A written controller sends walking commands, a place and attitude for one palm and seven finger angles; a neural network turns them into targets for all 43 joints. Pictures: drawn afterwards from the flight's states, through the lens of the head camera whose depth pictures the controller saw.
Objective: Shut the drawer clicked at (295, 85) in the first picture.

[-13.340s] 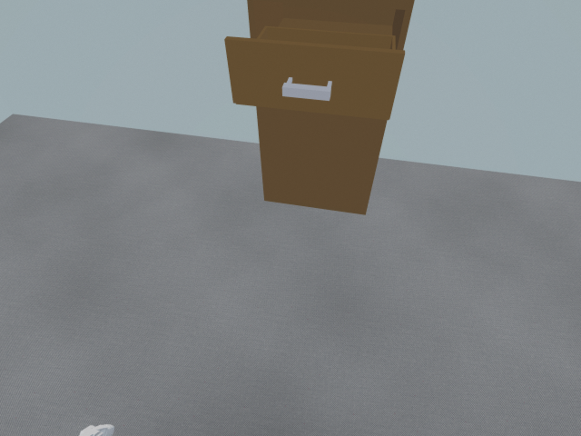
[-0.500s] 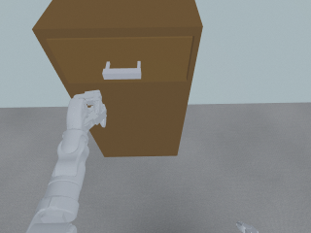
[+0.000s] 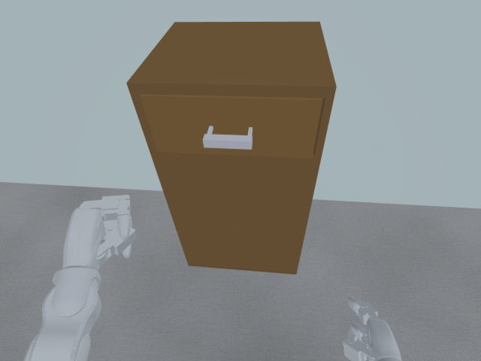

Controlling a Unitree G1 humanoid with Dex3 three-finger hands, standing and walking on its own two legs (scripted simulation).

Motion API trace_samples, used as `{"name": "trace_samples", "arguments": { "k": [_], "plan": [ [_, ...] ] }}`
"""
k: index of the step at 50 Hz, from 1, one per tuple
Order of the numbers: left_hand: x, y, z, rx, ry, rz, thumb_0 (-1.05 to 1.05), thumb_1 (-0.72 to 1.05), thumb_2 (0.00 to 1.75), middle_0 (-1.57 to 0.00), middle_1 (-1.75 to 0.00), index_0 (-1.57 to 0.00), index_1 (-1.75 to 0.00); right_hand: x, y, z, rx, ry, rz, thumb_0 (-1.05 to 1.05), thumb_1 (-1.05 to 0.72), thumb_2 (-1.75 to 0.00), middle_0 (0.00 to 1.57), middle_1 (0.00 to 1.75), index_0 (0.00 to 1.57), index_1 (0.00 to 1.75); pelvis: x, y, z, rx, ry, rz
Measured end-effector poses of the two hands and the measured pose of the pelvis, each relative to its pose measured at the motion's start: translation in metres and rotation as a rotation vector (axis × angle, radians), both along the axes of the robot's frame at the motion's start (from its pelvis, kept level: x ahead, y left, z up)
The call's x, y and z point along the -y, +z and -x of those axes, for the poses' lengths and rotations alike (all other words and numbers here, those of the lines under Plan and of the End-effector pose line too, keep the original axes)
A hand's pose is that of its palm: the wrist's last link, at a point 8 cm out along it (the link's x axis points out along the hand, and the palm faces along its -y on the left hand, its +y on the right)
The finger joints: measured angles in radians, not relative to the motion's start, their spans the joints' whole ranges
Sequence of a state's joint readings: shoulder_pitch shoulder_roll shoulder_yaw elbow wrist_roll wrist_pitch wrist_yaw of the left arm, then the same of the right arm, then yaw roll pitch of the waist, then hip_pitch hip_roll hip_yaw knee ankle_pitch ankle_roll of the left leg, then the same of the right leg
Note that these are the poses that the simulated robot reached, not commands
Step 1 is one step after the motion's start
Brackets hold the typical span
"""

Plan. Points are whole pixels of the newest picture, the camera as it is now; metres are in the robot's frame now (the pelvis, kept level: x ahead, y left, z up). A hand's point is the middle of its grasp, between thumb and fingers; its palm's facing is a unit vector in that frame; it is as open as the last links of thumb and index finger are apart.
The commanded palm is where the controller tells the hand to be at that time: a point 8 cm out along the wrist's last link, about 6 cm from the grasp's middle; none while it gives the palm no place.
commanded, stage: draw the hand back to the body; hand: left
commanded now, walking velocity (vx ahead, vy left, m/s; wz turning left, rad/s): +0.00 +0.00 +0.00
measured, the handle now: (229, 136) +0.63 +0.11 +0.02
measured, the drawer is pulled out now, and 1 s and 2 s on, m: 0.00 0.00 0.00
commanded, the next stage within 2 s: step back with the hand held close in 0.48 s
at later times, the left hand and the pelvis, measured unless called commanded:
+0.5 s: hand (53, 267) +0.18 +0.26 +0.16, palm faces +0.41 -0.83 -0.37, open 3.2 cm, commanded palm +0.13 +0.29 +0.17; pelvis +0.00 +0.01 +0.00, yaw +0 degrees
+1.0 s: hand (51, 271) +0.18 +0.26 +0.15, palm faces +0.27 -0.82 -0.51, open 3.2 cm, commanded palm +0.12 +0.30 +0.17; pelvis -0.02 +0.03 -0.01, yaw -2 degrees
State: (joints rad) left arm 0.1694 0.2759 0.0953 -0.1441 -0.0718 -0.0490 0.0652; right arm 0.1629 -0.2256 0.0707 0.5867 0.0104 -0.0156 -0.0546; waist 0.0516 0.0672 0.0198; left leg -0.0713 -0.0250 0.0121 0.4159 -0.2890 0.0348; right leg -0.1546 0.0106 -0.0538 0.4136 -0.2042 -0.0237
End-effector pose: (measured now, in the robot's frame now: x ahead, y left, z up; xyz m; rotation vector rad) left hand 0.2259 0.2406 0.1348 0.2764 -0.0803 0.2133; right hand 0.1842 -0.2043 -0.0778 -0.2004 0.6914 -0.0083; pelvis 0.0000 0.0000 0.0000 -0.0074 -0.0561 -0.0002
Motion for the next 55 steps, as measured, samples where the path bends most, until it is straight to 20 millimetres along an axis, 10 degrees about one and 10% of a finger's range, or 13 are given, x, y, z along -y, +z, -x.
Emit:
{"name": "trace_samples", "arguments": {
  "k": [19, 42, 55],
  "plan": [
    [-0.051, 0.041, 0.088, 0.069, 0.175, -0.184, 0.01, 0.89, 0.90, -1.41, -1.60, -1.41, -1.60, 0.006, 0.000, 0.010, 0.033, -0.026, 0.037, 0.02, -0.91, -0.90, 0.21, 0.30, 0.20, 0.30, -0.010, 0.000, -0.003, 0.026, -0.008, 0.012],
    [-0.056, 0.038, 0.061, 0.070, 0.063, -0.243, 0.01, 0.89, 0.90, -1.41, -1.60, -1.41, -1.60, 0.008, 0.003, 0.020, -0.006, -0.109, 0.061, 0.02, -0.90, -0.90, 0.21, 0.30, 0.20, 0.30, -0.024, -0.003, 0.003, -0.064, -0.033, 0.002],
    [-0.062, 0.040, 0.100, 0.110, 0.062, -0.304, 0.01, 0.88, 0.90, -1.41, -1.60, -1.41, -1.60, 0.015, -0.002, 0.063, -0.016, -0.162, 0.090, 0.02, -0.91, -0.90, 0.21, 0.30, 0.20, 0.30, -0.028, -0.012, 0.034, -0.053, -0.040, -0.020]
  ]
}}
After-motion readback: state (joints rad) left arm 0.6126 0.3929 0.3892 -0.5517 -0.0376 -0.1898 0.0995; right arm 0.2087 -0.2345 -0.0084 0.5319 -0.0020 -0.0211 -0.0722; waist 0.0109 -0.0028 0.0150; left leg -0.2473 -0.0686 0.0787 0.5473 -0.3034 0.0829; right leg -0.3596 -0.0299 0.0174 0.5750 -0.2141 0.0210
